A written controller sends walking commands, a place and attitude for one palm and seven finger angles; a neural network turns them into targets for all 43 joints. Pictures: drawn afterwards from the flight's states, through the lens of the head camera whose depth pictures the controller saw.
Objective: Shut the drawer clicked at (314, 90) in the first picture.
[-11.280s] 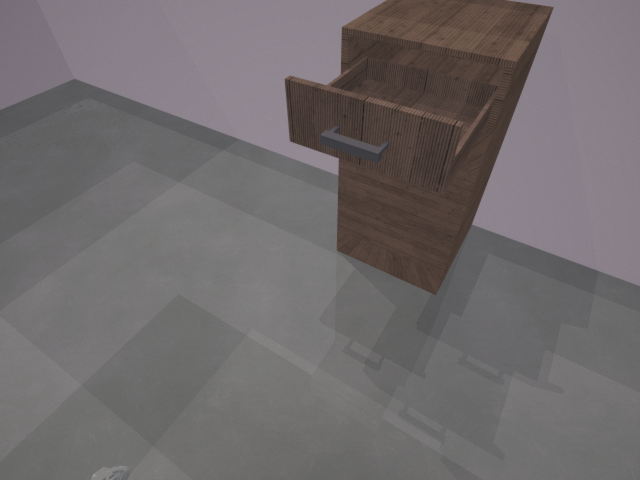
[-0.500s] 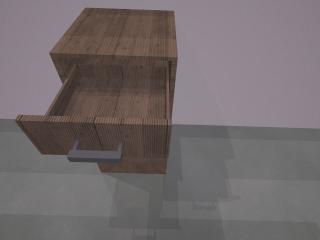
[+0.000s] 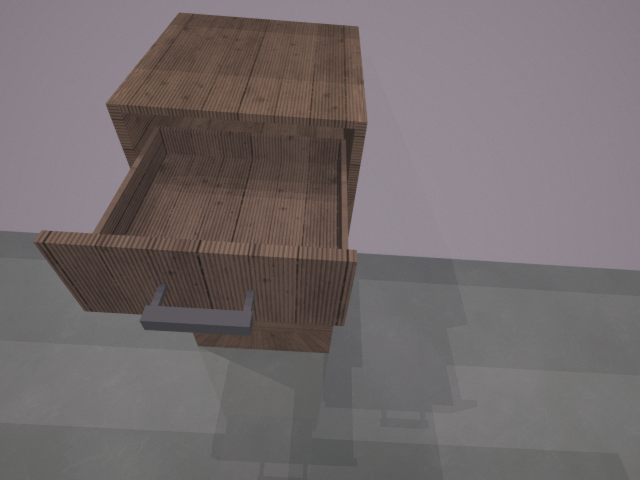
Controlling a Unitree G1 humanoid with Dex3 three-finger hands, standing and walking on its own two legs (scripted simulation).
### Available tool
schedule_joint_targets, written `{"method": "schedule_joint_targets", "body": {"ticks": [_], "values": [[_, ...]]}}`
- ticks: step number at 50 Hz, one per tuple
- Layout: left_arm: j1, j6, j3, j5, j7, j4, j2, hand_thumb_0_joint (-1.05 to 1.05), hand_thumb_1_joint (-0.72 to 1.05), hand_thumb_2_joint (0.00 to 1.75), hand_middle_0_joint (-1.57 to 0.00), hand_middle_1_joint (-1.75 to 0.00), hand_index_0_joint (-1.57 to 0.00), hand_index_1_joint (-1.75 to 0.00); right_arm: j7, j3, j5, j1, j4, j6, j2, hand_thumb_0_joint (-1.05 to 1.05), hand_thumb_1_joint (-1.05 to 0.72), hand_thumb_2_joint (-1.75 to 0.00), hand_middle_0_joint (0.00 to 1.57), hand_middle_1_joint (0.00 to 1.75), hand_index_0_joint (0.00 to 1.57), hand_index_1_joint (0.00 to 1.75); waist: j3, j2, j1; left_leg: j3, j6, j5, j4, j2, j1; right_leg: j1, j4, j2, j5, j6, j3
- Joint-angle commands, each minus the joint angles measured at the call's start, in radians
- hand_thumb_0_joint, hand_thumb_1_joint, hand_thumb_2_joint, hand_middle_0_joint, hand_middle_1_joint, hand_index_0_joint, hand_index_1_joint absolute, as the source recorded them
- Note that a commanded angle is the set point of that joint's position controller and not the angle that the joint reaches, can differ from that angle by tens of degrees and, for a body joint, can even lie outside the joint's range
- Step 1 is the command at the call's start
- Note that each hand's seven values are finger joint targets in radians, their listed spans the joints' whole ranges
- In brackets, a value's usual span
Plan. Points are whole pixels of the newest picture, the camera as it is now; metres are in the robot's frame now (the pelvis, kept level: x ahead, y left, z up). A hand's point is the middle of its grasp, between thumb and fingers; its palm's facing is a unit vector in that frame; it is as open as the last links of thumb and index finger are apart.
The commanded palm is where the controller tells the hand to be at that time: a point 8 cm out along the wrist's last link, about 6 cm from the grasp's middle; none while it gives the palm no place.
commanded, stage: come to a stop and stand still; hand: left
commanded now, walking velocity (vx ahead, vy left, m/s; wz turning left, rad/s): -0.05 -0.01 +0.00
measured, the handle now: (202, 307) +0.32 +0.18 +0.02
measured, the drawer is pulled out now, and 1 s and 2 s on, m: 0.30 0.30 0.29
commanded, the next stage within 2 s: look again from close up in 0.88 s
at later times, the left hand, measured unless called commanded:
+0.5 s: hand out of the picture +0.06 +0.15 -0.18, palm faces +0.00 -0.97 -0.23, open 7.3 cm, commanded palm none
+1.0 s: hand out of the picture +0.00 +0.14 -0.17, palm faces +0.00 -0.98 -0.20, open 7.4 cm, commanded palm none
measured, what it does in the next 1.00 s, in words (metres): stands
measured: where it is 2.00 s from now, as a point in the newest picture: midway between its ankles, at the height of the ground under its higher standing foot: outside the picture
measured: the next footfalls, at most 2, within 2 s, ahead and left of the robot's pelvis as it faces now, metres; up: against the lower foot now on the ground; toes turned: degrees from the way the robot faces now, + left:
none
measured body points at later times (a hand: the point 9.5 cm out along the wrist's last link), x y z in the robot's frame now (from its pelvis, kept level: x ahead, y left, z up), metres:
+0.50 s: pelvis +0.03 -0.03 +0.00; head +0.04 -0.03 +0.45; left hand +0.06 +0.20 -0.16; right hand +0.06 -0.25 -0.16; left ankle +0.03 +0.08 -0.74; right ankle -0.05 -0.13 -0.74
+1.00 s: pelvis +0.03 -0.04 +0.00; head +0.04 -0.04 +0.45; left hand +0.00 +0.19 -0.15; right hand +0.03 -0.26 -0.16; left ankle +0.03 +0.08 -0.74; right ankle -0.05 -0.13 -0.74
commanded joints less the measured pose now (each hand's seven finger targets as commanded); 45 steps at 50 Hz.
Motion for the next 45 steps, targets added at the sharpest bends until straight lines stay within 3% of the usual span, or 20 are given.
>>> {"method": "schedule_joint_targets", "body": {"ticks": [1,2,3,4,5,6,8,10,11,12,15,16,25,26,34,45], "values": [[0.095,-0.03,0.003,-0.008,0.003,-0.01,0.039,0.0,0.9,0.9,-0.2,-0.3,-0.2,-0.3,-0.013,-0.021,0.006,0.025,-0.033,-0.029,-0.126,0.0,-0.9,-0.9,0.2,0.3,0.2,0.3,0.066,0.062,0.01,-0.197,0.024,-0.146,-0.174,0.171,0.012,-0.074,-0.104,-0.018,0.059,-0.027,0.018],[0.11,-0.044,-0.003,0.012,0.04,0.019,0.081,0.0,0.9,0.9,-0.2,-0.3,-0.2,-0.3,-0.016,-0.017,0.006,-0.031,-0.092,-0.033,-0.164,0.0,-0.9,-0.9,0.2,0.3,0.2,0.3,0.135,0.09,0.022,-0.133,-0.016,0.099,0.039,0.146,-0.025,-0.132,-0.168,-0.049,0.205,-0.015,0.08],[0.059,-0.049,-0.001,-0.007,0.035,-0.02,0.108,0.0,0.9,0.9,-0.2,-0.3,-0.2,-0.3,-0.003,-0.01,0.005,-0.01,-0.107,-0.032,-0.084,0.0,-0.9,-0.9,0.2,0.3,0.2,0.3,0.092,0.031,-0.015,-0.094,-0.034,-0.092,0.066,0.108,-0.039,-0.149,-0.192,-0.083,0.017,-0.05,0.117],[0.023,-0.051,0.001,-0.011,0.028,-0.034,0.104,0.0,0.9,0.9,-0.2,-0.3,-0.2,-0.3,-0.002,-0.014,0.001,0.004,-0.099,-0.03,-0.09,0.0,-0.9,-0.9,0.2,0.3,0.2,0.3,0.097,0.094,-0.034,-0.091,-0.031,-0.089,0.058,0.094,-0.025,-0.166,-0.172,-0.08,-0.029,-0.067,0.131],[0.015,-0.057,0.001,-0.013,0.027,-0.029,0.102,0.0,0.9,0.9,-0.2,-0.3,-0.2,-0.3,-0.001,-0.012,0.0,0.052,-0.089,-0.037,-0.094,0.0,-0.9,-0.9,0.2,0.3,0.2,0.3,0.03,0.103,-0.048,-0.109,-0.021,0.038,0.061,0.112,0.001,-0.123,-0.121,-0.052,0.063,-0.064,0.097],[0.034,-0.06,0.001,-0.011,0.027,-0.031,0.093,0.0,0.9,0.9,-0.2,-0.3,-0.2,-0.3,-0.003,-0.007,0.003,0.083,-0.08,-0.046,-0.098,0.0,-0.9,-0.9,0.2,0.3,0.2,0.3,-0.031,0.112,-0.038,-0.12,-0.011,0.161,0.056,0.132,0.045,-0.071,-0.074,-0.038,0.188,-0.056,0.068],[0.055,-0.058,-0.003,-0.016,0.03,-0.021,0.069,0.0,0.9,0.9,-0.2,-0.3,-0.2,-0.3,-0.013,-0.007,0.006,0.091,-0.073,-0.052,-0.113,0.0,-0.9,-0.9,0.2,0.3,0.2,0.3,-0.089,0.074,-0.032,-0.14,0.002,0.321,0.077,0.151,0.087,-0.029,-0.031,-0.028,0.282,-0.046,0.048],[0.068,-0.054,-0.004,-0.021,0.035,-0.014,0.059,0.0,0.9,0.9,-0.2,-0.3,-0.2,-0.3,-0.022,-0.003,0.008,0.096,-0.067,-0.054,-0.118,0.0,-0.9,-0.9,0.2,0.3,0.2,0.3,-0.085,0.038,-0.026,-0.137,0.006,0.43,0.092,0.157,0.09,-0.001,-0.021,-0.033,0.372,-0.04,0.04],[0.064,-0.049,-0.002,-0.022,0.034,-0.016,0.063,0.0,0.9,0.9,-0.2,-0.3,-0.2,-0.3,-0.024,-0.002,0.007,0.086,-0.062,-0.054,-0.118,0.0,-0.9,-0.9,0.2,0.3,0.2,0.3,-0.061,0.064,-0.019,-0.127,0.004,0.443,0.08,0.153,0.093,-0.006,-0.013,-0.035,0.389,-0.038,0.041],[0.065,-0.048,-0.001,-0.022,0.036,-0.014,0.065,0.0,0.9,0.9,-0.2,-0.3,-0.2,-0.3,-0.026,0.0,0.007,0.079,-0.058,-0.052,-0.118,0.0,-0.9,-0.9,0.2,0.3,0.2,0.3,-0.024,0.026,-0.016,-0.124,0.001,0.446,0.09,0.15,0.071,-0.01,-0.019,-0.037,0.422,-0.036,0.044],[0.058,-0.041,-0.001,-0.023,0.037,-0.015,0.068,0.0,0.9,0.9,-0.2,-0.3,-0.2,-0.3,-0.026,0.004,0.008,0.058,-0.049,-0.044,-0.101,0.0,-0.9,-0.9,0.2,0.3,0.2,0.3,0.047,-0.047,-0.014,-0.095,-0.014,0.296,0.057,0.13,0.034,-0.017,-0.043,-0.056,0.501,-0.031,0.049],[0.047,-0.038,-0.002,-0.023,0.035,-0.017,0.07,0.0,0.9,0.9,-0.2,-0.3,-0.2,-0.3,-0.026,0.006,0.007,0.055,-0.044,-0.044,-0.098,0.0,-0.9,-0.9,0.2,0.3,0.2,0.3,0.059,0.0,-0.014,-0.092,-0.016,0.306,0.033,0.126,0.045,-0.023,-0.036,-0.055,0.492,-0.03,0.049],[0.005,-0.029,0.008,-0.023,0.034,-0.04,0.097,0.0,0.9,0.9,-0.2,-0.3,-0.2,-0.3,-0.026,0.006,0.006,0.022,-0.022,-0.039,-0.103,0.0,-0.9,-0.9,0.2,0.3,0.2,0.3,0.037,0.03,-0.002,-0.089,-0.023,0.277,-0.015,0.129,0.085,0.008,-0.082,-0.057,0.433,-0.024,0.065],[0.003,-0.026,0.009,-0.023,0.031,-0.043,0.098,0.0,0.9,0.9,-0.2,-0.3,-0.2,-0.3,-0.027,0.006,0.006,0.023,-0.021,-0.04,-0.103,0.0,-0.9,-0.9,0.2,0.3,0.2,0.3,0.027,0.064,0.0,-0.084,-0.022,0.294,-0.024,0.133,0.103,0.012,-0.082,-0.055,0.426,-0.022,0.064],[-0.012,-0.025,0.01,-0.022,0.028,-0.038,0.102,0.0,0.9,0.9,-0.2,-0.3,-0.2,-0.3,-0.026,0.005,0.008,0.013,-0.011,-0.035,-0.109,0.0,-0.9,-0.9,0.2,0.3,0.2,0.3,0.045,0.024,-0.001,-0.083,-0.028,0.254,-0.049,0.136,0.111,0.008,-0.12,-0.057,0.421,-0.018,0.07],[0.013,-0.026,0.003,-0.023,0.024,-0.007,0.09,0.0,0.9,0.9,-0.2,-0.3,-0.2,-0.3,-0.027,0.007,0.011,0.022,0.012,-0.035,-0.108,0.0,-0.9,-0.9,0.2,0.3,0.2,0.3,0.041,0.037,-0.001,-0.083,-0.028,0.227,-0.075,0.142,0.14,-0.005,-0.152,-0.059,0.358,-0.016,0.075]]}}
